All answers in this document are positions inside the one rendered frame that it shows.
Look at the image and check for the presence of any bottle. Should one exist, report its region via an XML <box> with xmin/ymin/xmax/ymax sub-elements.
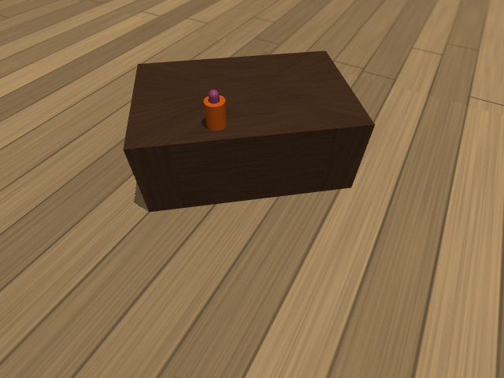
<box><xmin>204</xmin><ymin>90</ymin><xmax>227</xmax><ymax>131</ymax></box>

